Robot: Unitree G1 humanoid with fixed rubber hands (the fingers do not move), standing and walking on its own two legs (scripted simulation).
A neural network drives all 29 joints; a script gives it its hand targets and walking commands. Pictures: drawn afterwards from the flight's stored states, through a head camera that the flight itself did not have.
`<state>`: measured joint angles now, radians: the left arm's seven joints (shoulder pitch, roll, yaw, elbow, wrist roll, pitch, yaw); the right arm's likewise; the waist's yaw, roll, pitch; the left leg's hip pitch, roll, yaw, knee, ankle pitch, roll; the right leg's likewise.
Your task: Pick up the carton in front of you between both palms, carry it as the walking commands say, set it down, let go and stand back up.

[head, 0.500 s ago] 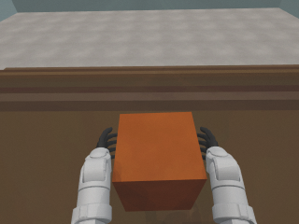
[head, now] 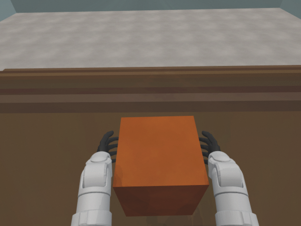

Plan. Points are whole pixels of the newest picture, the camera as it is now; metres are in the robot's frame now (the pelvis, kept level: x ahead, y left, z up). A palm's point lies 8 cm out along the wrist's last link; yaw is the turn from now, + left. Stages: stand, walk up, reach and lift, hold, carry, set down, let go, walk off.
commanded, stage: hold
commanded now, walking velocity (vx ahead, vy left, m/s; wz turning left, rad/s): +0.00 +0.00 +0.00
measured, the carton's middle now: (158, 168) +0.29 +0.00 -0.03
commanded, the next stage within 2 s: carry in 0.26 s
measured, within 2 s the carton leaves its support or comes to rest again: neither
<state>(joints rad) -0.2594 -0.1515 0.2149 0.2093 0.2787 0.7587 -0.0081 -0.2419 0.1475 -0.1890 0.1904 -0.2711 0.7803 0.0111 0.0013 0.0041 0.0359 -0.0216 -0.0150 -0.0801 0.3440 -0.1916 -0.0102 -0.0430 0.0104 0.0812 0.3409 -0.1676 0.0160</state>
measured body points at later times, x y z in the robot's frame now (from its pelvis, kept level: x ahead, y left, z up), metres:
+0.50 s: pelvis +0.03 +0.02 -0.01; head -0.01 +0.02 +0.44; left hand +0.32 +0.18 +0.06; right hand +0.33 -0.12 +0.07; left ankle +0.01 +0.12 -0.75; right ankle +0.02 -0.12 -0.73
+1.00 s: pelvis +0.26 +0.00 +0.00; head +0.25 +0.00 +0.45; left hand +0.50 +0.18 +0.09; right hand +0.53 -0.12 +0.08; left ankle +0.32 +0.14 -0.70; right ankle +0.19 -0.09 -0.75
